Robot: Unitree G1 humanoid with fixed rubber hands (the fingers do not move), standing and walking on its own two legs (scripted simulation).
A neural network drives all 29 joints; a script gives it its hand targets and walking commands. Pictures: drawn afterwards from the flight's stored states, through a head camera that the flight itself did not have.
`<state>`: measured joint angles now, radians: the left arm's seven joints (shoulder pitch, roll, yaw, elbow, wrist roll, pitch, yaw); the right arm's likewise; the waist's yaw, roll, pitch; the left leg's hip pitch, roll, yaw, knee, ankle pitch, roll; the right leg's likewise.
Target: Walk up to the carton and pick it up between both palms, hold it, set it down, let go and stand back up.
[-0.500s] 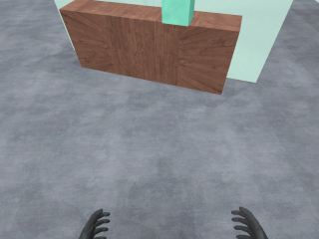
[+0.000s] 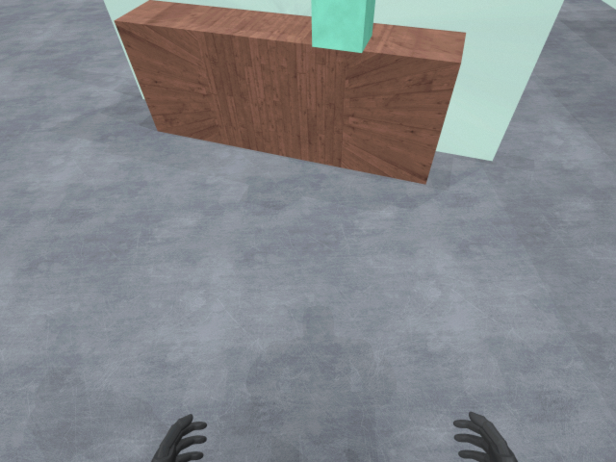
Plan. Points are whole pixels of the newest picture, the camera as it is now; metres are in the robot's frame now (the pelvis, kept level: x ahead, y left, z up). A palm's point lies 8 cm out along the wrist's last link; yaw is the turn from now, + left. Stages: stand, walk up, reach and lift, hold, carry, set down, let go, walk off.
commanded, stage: stand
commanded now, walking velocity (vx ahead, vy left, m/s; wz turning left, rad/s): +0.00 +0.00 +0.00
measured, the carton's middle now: (343, 8) +1.61 -0.12 -0.04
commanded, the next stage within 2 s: walk up in 0.78 s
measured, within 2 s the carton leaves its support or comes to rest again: neither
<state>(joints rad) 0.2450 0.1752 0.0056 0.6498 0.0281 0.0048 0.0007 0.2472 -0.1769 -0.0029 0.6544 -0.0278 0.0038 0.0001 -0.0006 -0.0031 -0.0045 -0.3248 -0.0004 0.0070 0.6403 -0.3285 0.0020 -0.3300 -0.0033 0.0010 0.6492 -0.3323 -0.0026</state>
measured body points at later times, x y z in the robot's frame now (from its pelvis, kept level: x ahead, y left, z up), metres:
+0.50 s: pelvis +0.01 +0.00 +0.00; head +0.02 +0.00 +0.45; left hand +0.13 +0.23 -0.11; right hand +0.12 -0.23 -0.12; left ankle +0.01 +0.12 -0.72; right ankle +0.01 -0.12 -0.72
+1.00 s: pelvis +0.03 +0.00 +0.00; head +0.05 +0.00 +0.45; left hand +0.13 +0.24 -0.12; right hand +0.12 -0.23 -0.12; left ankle +0.01 +0.12 -0.72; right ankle +0.01 -0.12 -0.72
